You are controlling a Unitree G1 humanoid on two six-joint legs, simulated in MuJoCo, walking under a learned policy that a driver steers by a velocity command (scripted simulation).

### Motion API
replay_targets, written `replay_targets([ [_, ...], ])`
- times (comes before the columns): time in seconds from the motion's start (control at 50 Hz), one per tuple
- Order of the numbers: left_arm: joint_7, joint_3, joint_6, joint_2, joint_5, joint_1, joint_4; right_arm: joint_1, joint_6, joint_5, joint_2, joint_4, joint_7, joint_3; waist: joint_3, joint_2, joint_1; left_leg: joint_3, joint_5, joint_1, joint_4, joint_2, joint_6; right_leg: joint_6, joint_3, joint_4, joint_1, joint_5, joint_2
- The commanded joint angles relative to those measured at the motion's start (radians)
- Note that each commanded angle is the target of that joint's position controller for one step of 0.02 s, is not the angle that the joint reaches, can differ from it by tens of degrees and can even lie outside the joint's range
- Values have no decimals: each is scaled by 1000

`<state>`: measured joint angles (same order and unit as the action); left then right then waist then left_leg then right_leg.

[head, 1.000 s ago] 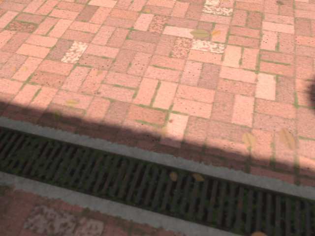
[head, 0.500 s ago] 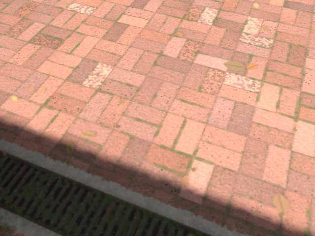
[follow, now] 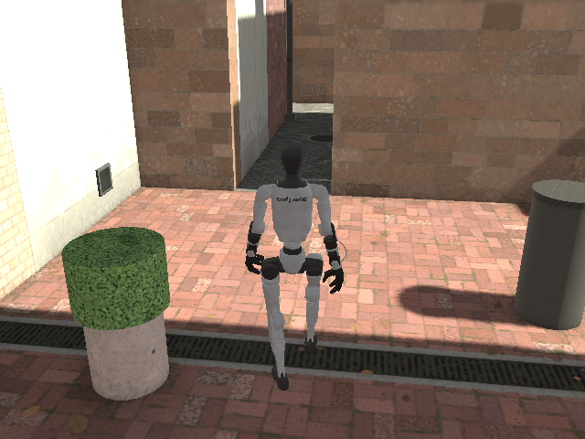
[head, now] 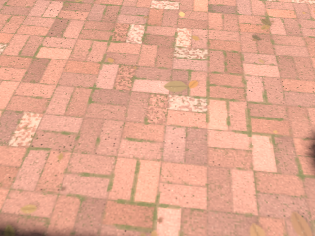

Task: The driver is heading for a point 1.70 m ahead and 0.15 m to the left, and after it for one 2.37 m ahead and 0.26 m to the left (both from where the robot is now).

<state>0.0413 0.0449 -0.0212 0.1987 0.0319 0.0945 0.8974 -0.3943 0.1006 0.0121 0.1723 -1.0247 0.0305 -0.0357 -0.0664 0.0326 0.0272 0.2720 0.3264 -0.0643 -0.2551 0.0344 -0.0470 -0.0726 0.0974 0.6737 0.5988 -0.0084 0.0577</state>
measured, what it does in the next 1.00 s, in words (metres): walks ahead: right foot, then left foot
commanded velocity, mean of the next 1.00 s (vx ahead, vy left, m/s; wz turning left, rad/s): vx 0.08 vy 0.00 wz -0.03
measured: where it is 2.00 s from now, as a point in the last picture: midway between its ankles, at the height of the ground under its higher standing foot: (124, 227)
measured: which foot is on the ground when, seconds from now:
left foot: down 0.00-0.08, up 0.10-0.62, down 0.64-1.00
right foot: up 0.00-0.06, down 0.08-0.66, up 0.68-1.00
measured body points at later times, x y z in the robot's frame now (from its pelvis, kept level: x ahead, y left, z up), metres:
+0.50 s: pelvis +0.12 -0.01 +0.00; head +0.14 -0.03 +0.45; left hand +0.26 +0.24 -0.12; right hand +0.16 -0.28 -0.14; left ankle +0.19 +0.15 -0.69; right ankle +0.16 -0.07 -0.74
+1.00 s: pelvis +0.13 +0.01 +0.00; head +0.17 +0.01 +0.45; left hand +0.26 +0.28 -0.11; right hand +0.21 -0.28 -0.12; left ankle +0.13 +0.13 -0.74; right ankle +0.12 -0.11 -0.72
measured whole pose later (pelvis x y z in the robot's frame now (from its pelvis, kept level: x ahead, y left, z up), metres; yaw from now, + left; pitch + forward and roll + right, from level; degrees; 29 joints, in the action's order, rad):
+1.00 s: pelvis +0.13 +0.01 +0.00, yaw +4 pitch +2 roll +0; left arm -0.03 0.04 0.02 0.28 0.00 0.13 0.79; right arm -0.25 -0.05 0.01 0.30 -0.82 0.01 -0.10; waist -0.05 -0.01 0.04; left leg -0.21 0.21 0.26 -0.46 0.09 -0.01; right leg 0.02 -0.05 0.67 0.33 -0.43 -0.05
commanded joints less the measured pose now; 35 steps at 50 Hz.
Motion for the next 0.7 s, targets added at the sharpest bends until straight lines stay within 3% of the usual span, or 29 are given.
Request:
replay_targets([
  [0.02,-3,7,-14,48,10,63,-40,-17,-6,-1,172,35,23,-36,32,-152,-49,-19,-1100,19,-169,-265,-42,-42,73,-44,-146,-80,-92],
  [0.06,-12,30,-29,94,16,219,-1,15,-24,-2,190,55,25,-46,126,-146,-111,-27,-1050,31,-452,-270,-38,-90,49,-138,-311,-92,-134],
  [0.08,-23,48,-43,138,26,301,15,37,-29,-13,200,69,17,-51,178,-77,-170,-15,-797,127,-707,-233,0,-129,-18,-264,-458,123,-92],
  [0.1,-31,72,-49,251,20,278,7,-28,-30,-5,103,115,8,-33,262,124,-82,-27,193,419,-1011,-108,35,-208,-303,-102,-721,808,194],
  [0.12,-34,92,-30,306,-18,316,-16,-72,-45,-25,115,144,6,-35,432,145,-95,-209,350,618,-1248,17,66,-410,-633,-165,-883,949,350],
  [0.14,-44,86,-9,274,-34,258,-43,-8,-49,-9,136,150,4,-34,368,6,-93,-290,241,670,-1238,-53,64,-389,-548,-231,-782,764,320],
  [0.16,-51,70,2,210,-39,178,-60,64,-47,-5,132,170,2,-32,230,-16,-81,-291,163,691,-1178,-79,66,-351,-482,-287,-636,597,272],
  [0.18,-54,56,7,162,-39,135,-63,94,-49,6,139,172,3,-37,140,-63,-48,-297,120,674,-1094,-103,72,-297,-430,-328,-524,512,212],
  [0.2,-59,50,10,139,-43,126,-66,90,-66,22,145,180,3,-40,116,-54,-27,-303,101,632,-1028,-115,79,-265,-385,-347,-449,475,169],
  [0.24,-55,49,4,147,-29,129,-70,62,-102,27,127,181,3,-38,137,-38,-5,-298,79,565,-961,-104,89,-229,-350,-355,-386,457,123],
  [0.32,-49,64,5,202,-20,139,-91,108,-128,21,130,213,2,-38,168,7,-13,-304,18,589,-861,-98,104,-186,-362,-371,-372,280,81],
  [0.38,-52,52,13,175,-15,149,-95,134,-139,17,142,214,3,-40,167,39,-31,-304,-15,603,-793,-106,104,-162,-363,-413,-394,93,86],
  [0.46,-57,22,13,123,-2,157,-76,163,-145,9,122,204,-2,-28,140,54,-50,-312,-20,514,-619,-114,86,-135,-348,-473,-391,-127,97],
  [0.52,-62,13,13,141,9,139,-63,158,-144,-2,127,190,-8,-21,104,72,-55,-289,40,398,-484,-77,64,-131,-324,-476,-359,-209,102],
  [0.56,-69,20,20,176,2,132,-63,159,-139,-7,148,197,-6,-25,84,68,-56,-275,80,391,-423,-50,46,-142,-341,-439,-389,-189,129],
  [0.62,-86,30,31,199,-19,130,-56,93,-119,-7,128,183,-3,-18,68,24,-18,-265,-54,303,-170,-34,13,-107,-319,-338,-406,-27,137],
  [0.64,-90,30,29,191,-21,135,-60,86,-110,1,152,185,-1,-22,67,-14,-25,-343,-119,271,-108,-70,-7,-71,-294,-278,-385,1,114],
  [0.66,-90,25,27,157,-24,139,-84,63,-100,17,212,196,1,-31,106,-131,-43,-539,-254,235,-50,-213,-50,-26,-212,-127,-340,-65,35],
  [0.68,-88,20,28,119,-29,96,-103,113,-101,-1,278,200,-10,-53,18,-241,-63,-688,-521,268,-58,-321,-140,25,-82,-80,-211,-290,-121],
  [0.7,-90,22,35,134,-16,66,-105,78,-98,4,262,205,-16,-55,29,-248,-11,-753,-626,250,-30,-383,-217,39,-93,84,-162,-469,-142],
])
